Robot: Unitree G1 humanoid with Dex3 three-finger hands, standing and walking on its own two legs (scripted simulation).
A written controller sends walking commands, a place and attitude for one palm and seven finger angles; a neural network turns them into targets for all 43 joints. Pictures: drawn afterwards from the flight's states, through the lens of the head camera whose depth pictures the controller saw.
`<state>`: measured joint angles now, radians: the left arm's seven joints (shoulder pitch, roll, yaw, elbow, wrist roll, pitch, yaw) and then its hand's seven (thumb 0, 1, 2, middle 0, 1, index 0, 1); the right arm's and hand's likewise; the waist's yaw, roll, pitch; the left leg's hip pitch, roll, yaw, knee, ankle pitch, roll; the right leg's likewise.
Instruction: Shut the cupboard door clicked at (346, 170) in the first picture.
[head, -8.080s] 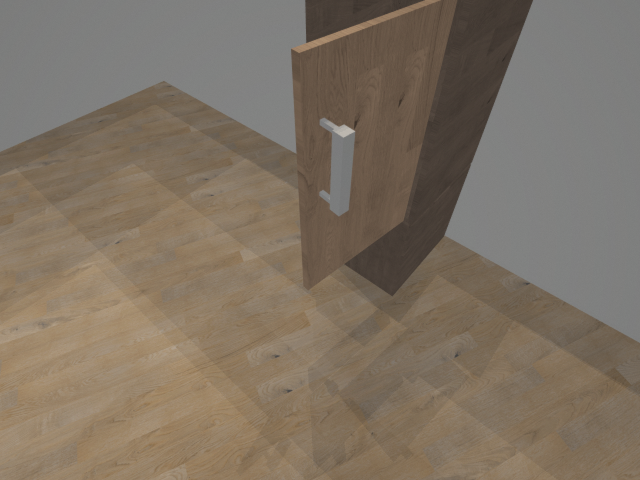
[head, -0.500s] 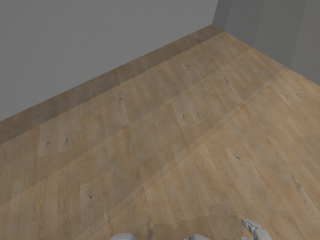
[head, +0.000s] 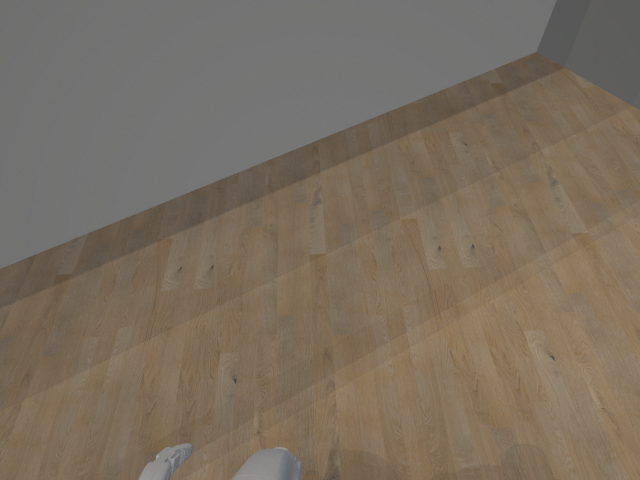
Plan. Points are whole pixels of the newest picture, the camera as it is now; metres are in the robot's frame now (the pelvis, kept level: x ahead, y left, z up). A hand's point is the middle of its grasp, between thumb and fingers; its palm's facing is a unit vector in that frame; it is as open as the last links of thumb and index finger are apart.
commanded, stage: walk to a spot facing it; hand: left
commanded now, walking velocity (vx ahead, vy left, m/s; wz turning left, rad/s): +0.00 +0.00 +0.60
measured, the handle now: out of the picture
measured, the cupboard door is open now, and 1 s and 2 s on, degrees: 82 82 82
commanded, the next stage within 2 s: none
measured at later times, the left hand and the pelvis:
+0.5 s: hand out of the picture +0.00 +0.25 -0.18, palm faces +0.36 -0.90 -0.25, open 7.4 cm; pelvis +0.01 +0.03 -0.01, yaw +18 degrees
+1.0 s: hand out of the picture +0.04 +0.17 -0.14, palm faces +0.57 -0.78 -0.27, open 7.3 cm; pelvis +0.07 -0.03 +0.01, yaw +37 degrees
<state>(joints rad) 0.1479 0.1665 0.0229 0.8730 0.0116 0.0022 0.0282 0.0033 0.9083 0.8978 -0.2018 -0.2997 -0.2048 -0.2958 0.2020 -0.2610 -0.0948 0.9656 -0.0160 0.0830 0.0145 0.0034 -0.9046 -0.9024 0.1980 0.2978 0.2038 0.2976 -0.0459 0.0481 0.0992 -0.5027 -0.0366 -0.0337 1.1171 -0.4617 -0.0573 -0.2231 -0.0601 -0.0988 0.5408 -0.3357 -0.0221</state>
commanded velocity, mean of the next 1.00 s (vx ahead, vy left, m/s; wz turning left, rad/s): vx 0.04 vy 0.00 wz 0.60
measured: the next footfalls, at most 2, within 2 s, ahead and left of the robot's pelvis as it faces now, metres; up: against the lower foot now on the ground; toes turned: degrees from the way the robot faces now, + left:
left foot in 0.34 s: +0.04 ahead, +0.13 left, +0.00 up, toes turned +20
right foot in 0.80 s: +0.12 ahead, -0.10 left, +0.00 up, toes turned +26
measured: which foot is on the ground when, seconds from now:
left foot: up 0.00-0.32, down 0.34-0.80, up 0.82-1.00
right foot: down 0.00-0.32, up 0.34-0.78, down 0.80-1.00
